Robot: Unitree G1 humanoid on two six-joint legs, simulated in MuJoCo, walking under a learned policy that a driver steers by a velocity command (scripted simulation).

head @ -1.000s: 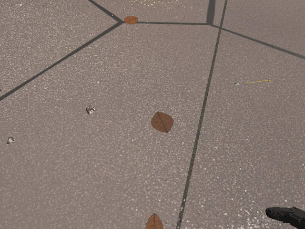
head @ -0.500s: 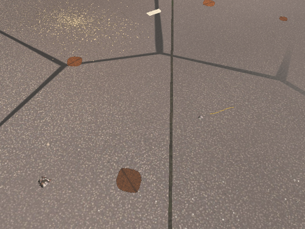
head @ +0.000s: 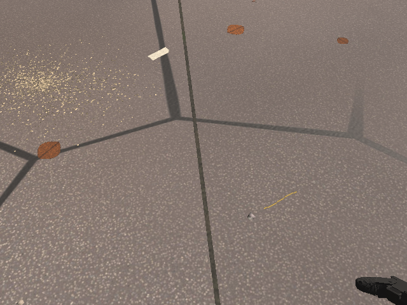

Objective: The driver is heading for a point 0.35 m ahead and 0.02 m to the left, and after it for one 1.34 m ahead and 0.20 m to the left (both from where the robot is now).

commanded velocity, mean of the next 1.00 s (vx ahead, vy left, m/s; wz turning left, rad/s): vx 0.21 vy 0.00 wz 0.18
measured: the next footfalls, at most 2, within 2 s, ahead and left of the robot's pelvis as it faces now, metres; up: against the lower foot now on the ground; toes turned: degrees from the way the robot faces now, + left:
left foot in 0.02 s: +0.18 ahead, +0.13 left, +0.00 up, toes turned -4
right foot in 0.46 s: +0.38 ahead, -0.11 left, +0.00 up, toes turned +1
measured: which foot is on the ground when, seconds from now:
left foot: up 0.00-0.00, down 0.02-0.48, up 0.50-0.84, down 0.86-1.00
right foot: down 0.00-0.04, up 0.06-0.44, down 0.46-0.86, up 0.88-1.00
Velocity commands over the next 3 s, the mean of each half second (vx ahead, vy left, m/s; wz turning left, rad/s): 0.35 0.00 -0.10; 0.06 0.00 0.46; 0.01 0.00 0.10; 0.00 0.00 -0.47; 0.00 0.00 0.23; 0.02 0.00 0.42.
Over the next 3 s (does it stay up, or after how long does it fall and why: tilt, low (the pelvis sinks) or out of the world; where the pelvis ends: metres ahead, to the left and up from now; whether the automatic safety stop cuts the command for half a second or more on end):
stays up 0.31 -0.04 0.01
